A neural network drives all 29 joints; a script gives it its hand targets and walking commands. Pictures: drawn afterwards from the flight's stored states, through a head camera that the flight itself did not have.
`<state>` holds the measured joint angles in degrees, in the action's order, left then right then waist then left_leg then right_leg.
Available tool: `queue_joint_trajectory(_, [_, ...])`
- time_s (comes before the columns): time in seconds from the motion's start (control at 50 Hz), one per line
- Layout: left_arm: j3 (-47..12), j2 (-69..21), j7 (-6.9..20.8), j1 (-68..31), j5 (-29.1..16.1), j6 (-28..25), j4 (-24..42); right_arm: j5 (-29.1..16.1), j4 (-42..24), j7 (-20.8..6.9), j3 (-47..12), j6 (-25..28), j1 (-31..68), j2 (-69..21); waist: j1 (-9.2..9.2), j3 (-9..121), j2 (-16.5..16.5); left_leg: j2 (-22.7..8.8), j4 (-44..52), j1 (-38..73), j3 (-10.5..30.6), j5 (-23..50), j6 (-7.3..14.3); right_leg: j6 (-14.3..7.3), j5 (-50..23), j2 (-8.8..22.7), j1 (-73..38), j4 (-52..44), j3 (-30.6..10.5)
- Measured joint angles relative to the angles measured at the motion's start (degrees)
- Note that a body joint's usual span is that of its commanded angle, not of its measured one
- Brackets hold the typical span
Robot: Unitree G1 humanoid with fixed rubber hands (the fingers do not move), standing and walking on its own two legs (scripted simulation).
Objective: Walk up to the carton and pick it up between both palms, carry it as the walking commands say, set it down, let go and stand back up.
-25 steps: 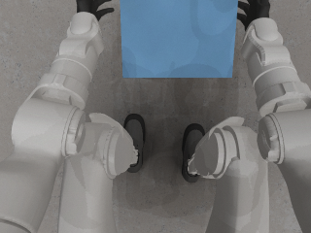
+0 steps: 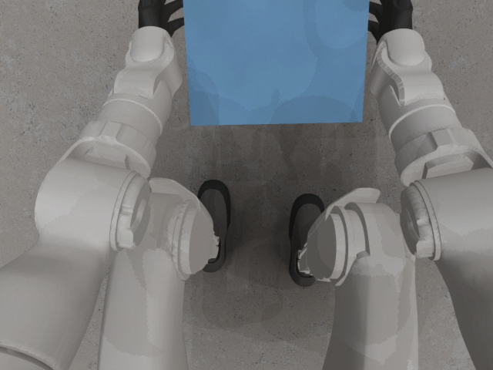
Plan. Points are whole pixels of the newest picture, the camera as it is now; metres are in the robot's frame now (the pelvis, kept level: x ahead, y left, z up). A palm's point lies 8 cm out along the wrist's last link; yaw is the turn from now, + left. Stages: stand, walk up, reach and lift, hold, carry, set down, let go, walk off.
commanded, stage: reach and lift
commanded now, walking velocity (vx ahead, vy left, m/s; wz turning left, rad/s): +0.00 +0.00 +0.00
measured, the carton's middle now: (271, 57) +0.50 -0.01 -0.26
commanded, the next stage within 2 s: none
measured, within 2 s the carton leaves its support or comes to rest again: leaves its support in 0.46 s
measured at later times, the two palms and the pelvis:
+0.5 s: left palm (153, 26) +0.52 +0.14 -0.16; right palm (391, 29) +0.52 -0.16 -0.18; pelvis +0.00 +0.01 -0.02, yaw -2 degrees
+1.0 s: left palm (129, 8) +0.51 +0.14 -0.09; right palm out of the picture +0.53 -0.16 -0.09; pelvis +0.01 +0.01 +0.02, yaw -3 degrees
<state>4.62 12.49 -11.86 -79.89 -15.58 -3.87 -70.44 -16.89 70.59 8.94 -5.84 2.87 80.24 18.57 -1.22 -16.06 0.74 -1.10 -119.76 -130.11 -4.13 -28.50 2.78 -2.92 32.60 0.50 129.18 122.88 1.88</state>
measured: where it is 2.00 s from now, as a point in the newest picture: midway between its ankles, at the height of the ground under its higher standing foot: (256, 247)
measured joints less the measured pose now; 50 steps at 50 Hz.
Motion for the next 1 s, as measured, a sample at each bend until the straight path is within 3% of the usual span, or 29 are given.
queue_joint_trajectory(0.1, [2.0, -0.36, 0.12, -0.17, 1.04, 0.56, 0.21, 0.86, 1.96, -0.72, 0.73, -0.39, 1.56, -0.08, -0.22, -0.47, -0.14, 1.37, -0.6, 0.08, 0.62, 0.09, -0.7, 0.2, -0.36, -0.57, 0.1, 0.4, -0.3])
queue_joint_trajectory(0.22, [6.76, -1.37, 0.44, 0.22, 4.99, 3.59, 1.61, 4.97, 2.55, -1.77, 4.42, -3.66, 2.75, -0.48, -0.56, -0.69, 0.62, 2.96, -3.15, -0.26, 1.23, -0.65, -1.63, 0.79, -0.27, -1.11, 0.43, 2.56, -0.62])
queue_joint_trajectory(0.38, [7.82, -1.7, 0.52, 0.81, 7.46, 7.45, 3.58, 8.1, -0.74, -1.81, 6.39, -7.68, 1.54, -0.75, -0.73, -0.84, 1.5, 3.64, -5.47, -0.35, 1.19, -1.11, -1.99, 1.12, 0.2, -1.31, 0.47, 4.81, -0.9])
queue_joint_trajectory(0.64, [11.78, -5.16, 0.24, 10.78, 8.18, 11.32, 15.22, 9.47, -9.15, -1.43, 7.42, -11.98, -5.16, -2.78, -0.92, 2.62, 0.76, 4.94, -4.24, 2.72, 2.28, -3.03, -3.62, 1.75, 1.15, -2.96, -1.88, 3.0, -1.46])
queue_joint_trajectory(0.74, [14.53, -6.57, 0.49, 11.81, 11.31, 12.61, 18.41, 11.66, -10.72, -2.09, 10.94, -12.79, -5.41, -3.78, -0.46, 4.82, 0.24, 4.93, -2.58, 4.02, 2.42, -3.52, -2.92, 2.08, 0.97, -3.23, -3.25, 1.0, -1.59])
queue_joint_trajectory(0.88, [20.51, -9.41, 2.02, 11.91, 18.63, 15.29, 21.43, 19.36, -12.31, -4.43, 19.28, -14.54, -5.75, -6.07, -0.62, 8.86, -0.56, 4.85, -0.06, 4.27, 2.35, -3.32, -2.81, 2.15, 0.66, -3.48, -3.36, -1.48, -1.99])
queue_joint_trajectory(1.0, [22.29, -11.34, 3.06, 14.72, 20.1, 17.7, 26.96, 21.76, -17.83, -5.01, 22.13, -15.85, -9.79, -8.58, -1.15, 11.06, -1.09, 4.83, 1.85, 4.37, 2.58, -3.43, -3.04, 2.11, 0.65, -3.64, -3.34, -3.39, -2.03])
